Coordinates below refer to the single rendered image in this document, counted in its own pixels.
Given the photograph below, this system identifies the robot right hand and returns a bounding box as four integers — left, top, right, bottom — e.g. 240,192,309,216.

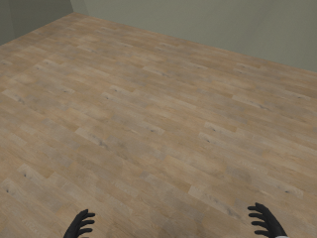
248,202,288,238

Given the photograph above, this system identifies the robot left hand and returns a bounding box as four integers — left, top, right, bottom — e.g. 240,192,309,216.
63,209,95,238

